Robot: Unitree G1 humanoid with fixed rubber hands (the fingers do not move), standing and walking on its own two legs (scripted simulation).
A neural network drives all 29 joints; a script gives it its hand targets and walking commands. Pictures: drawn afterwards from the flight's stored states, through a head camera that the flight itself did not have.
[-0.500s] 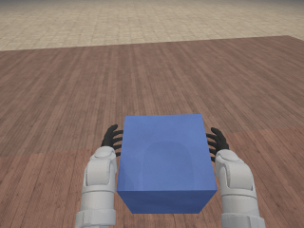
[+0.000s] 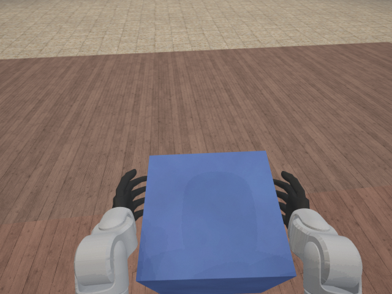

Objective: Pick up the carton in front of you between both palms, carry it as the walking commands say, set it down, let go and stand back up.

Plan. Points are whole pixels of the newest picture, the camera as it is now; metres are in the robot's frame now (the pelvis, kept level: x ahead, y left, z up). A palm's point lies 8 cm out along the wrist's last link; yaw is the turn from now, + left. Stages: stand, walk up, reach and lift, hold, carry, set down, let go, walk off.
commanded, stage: carry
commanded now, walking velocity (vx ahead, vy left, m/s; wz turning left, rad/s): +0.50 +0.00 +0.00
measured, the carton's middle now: (209, 230) +0.24 +0.01 +0.03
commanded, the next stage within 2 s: none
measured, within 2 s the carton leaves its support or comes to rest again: neither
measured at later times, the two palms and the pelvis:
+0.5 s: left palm (166, 117) +0.54 +0.14 +0.08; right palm (274, 118) +0.56 -0.16 +0.08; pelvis +0.32 -0.03 +0.00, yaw +3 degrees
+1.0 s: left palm (170, 53) +0.94 +0.18 +0.09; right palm (247, 55) +0.93 -0.12 +0.10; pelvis +0.65 +0.03 -0.01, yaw +0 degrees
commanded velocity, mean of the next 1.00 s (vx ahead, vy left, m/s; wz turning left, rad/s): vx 0.50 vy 0.00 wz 0.00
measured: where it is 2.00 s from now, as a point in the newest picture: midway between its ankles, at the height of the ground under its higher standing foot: (207, 157)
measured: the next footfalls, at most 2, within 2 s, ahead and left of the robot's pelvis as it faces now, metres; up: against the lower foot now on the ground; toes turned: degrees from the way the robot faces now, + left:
right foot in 0.40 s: +0.44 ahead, -0.11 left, +0.00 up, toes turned -11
left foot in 0.90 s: +0.77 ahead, +0.11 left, +0.00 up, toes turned +11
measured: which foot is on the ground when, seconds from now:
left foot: down 0.00-0.44, up 0.46-0.88, down 0.90-1.00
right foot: up 0.00-0.38, down 0.40-0.94, up 0.96-1.00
